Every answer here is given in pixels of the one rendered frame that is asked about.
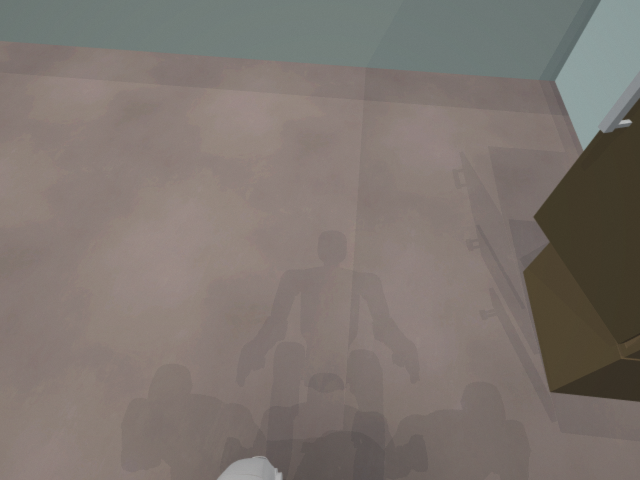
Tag cupboard door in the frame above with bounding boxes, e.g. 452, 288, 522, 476
534, 98, 640, 344

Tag robot left thigh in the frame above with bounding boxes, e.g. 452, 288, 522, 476
217, 458, 283, 480

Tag handle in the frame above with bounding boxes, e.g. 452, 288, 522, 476
598, 71, 640, 133

